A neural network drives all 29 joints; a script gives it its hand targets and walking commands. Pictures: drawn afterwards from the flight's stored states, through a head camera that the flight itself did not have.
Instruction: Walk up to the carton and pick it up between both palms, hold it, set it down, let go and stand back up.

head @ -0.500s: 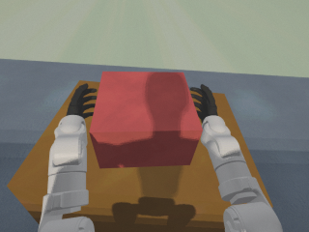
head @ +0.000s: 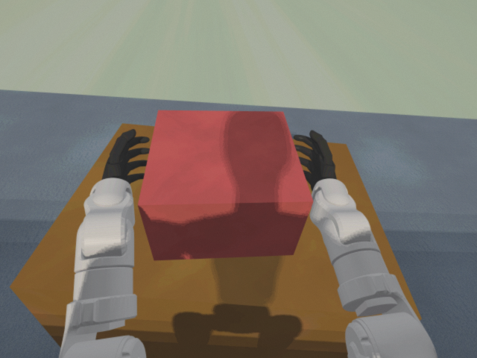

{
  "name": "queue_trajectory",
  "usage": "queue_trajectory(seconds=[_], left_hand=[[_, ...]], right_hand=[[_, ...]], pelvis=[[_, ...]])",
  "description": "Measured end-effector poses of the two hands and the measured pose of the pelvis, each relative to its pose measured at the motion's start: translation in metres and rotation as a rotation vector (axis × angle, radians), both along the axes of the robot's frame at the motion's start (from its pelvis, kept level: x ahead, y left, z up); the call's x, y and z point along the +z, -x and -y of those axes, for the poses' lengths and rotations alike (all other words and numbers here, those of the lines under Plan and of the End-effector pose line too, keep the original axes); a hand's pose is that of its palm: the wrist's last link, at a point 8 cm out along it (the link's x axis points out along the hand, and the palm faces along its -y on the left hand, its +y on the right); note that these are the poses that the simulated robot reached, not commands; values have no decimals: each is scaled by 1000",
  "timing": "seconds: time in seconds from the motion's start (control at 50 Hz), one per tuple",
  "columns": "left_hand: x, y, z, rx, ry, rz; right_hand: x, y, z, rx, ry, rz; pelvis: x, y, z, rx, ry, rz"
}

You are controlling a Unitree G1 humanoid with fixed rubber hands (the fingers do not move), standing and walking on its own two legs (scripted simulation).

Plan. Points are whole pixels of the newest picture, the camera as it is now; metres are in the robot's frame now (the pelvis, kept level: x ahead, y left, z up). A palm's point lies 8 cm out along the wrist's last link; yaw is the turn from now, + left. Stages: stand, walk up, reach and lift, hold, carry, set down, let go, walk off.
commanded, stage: hold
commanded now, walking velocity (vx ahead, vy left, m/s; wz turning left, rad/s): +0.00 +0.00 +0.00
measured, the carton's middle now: (223, 180) +0.39 +0.00 +0.14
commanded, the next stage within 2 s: set down in 0.24 s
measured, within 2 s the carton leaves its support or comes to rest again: neither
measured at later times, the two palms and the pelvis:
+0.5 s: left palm (119, 178) +0.36 +0.16 +0.17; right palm (323, 178) +0.35 -0.17 +0.17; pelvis +0.00 +0.00 +0.00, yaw +0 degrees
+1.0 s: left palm (139, 194) +0.38 +0.14 +0.12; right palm (326, 200) +0.35 -0.19 +0.12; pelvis +0.02 +0.00 +0.00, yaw +0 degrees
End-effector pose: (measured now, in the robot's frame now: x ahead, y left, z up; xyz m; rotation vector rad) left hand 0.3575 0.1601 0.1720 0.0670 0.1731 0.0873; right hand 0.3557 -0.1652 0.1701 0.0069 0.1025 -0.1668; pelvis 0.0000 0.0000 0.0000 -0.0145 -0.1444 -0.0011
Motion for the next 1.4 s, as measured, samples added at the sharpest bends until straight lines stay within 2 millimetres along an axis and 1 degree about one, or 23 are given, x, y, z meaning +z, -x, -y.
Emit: queue_trajectory(seconds=[0.32, 0.48, 0.54, 0.68, 0.74, 0.82, 1.0, 1.22, 1.4], left_hand=[[1, 0, 0, 0, 1, 5], [4, -1, 1, -15, -14, 69], [-2, -1, 3, -32, -20, 75], [-27, -2, 7, -50, -31, 46], [-36, -3, 10, -57, -34, 38], [-42, -8, 15, -66, -37, 40], [-48, -18, 23, -85, -36, 35], [-63, -20, 24, -98, -44, 9], [-70, -24, 32, -120, -48, -5]], right_hand=[[1, 0, 0, 0, -1, 5], [4, 3, 1, -15, 11, 78], [-3, 6, 2, -20, 19, 96], [-36, 12, 5, -39, 21, 74], [-44, 13, 8, -47, 22, 71], [-46, 11, 13, -54, 30, 76], [-47, 6, 21, -70, 39, 72], [-63, 8, 22, -82, 32, 47], [-71, 11, 29, -103, 34, 32]], pelvis=[[0, 0, 0, 2, 0, -1], [0, -2, -1, 4, -2, 12], [0, -4, -1, 4, -4, 18], [0, -10, -1, 7, -5, 15], [0, -11, -1, 8, -4, 5], [0, -13, 0, 7, -2, -10], [1, -21, 0, 4, -1, -30], [1, -27, -1, 12, 2, -45], [1, -28, -1, 10, 1, -66]])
